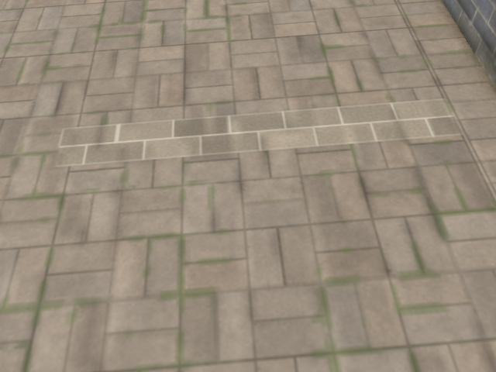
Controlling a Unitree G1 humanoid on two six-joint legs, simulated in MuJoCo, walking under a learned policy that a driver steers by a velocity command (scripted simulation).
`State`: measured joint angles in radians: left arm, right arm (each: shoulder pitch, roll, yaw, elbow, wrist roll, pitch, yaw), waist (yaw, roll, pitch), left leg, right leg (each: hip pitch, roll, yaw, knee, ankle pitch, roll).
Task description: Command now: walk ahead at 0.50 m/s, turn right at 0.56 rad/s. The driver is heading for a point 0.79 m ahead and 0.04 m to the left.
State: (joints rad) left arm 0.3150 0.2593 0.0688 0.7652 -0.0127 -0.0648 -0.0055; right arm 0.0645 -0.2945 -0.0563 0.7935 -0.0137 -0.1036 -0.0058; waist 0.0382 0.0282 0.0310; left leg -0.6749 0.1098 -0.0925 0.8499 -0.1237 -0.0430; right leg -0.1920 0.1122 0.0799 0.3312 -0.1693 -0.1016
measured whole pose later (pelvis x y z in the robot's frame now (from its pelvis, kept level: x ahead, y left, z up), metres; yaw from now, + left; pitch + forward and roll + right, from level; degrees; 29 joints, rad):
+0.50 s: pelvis +0.28 +0.04 +0.00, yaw -10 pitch +2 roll +1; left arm 0.18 0.28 0.05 0.66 -0.01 -0.06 0.00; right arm 0.36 -0.26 -0.05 0.87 0.01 -0.10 0.02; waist -0.07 -0.04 0.01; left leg -0.14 -0.05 0.02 0.29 -0.19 0.04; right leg -0.64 -0.09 0.05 0.88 -0.20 0.00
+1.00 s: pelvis +0.52 -0.06 +0.00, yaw -3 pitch +1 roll -2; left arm 0.34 0.26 0.07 0.78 0.02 -0.10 -0.01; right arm 0.19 -0.31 -0.07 0.79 0.03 -0.04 0.01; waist 0.04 0.05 0.01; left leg -0.70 0.09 -0.08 1.00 -0.11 -0.01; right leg -0.09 0.03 -0.16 0.27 -0.20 -0.05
